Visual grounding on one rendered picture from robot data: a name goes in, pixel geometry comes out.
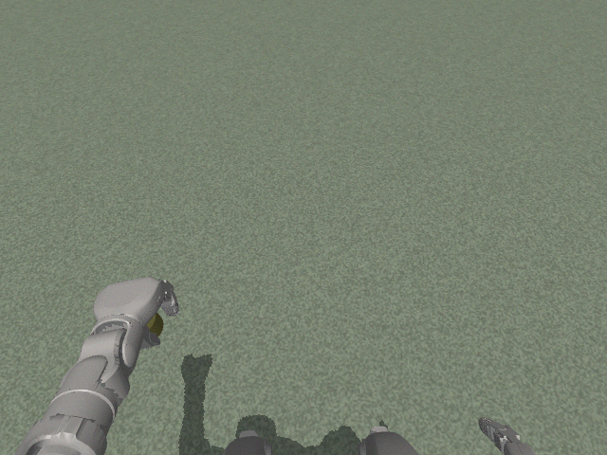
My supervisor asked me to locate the left robot arm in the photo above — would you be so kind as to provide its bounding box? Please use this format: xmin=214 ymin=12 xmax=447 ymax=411
xmin=14 ymin=315 xmax=144 ymax=455

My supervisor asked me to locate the right robot hand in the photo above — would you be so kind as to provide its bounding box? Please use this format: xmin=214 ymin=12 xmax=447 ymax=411
xmin=479 ymin=418 xmax=536 ymax=455

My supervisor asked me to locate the left robot hand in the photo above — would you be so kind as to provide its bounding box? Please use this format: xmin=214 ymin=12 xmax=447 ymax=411
xmin=93 ymin=277 xmax=179 ymax=349

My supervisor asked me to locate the tin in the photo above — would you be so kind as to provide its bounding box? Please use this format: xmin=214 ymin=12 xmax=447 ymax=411
xmin=147 ymin=312 xmax=163 ymax=337

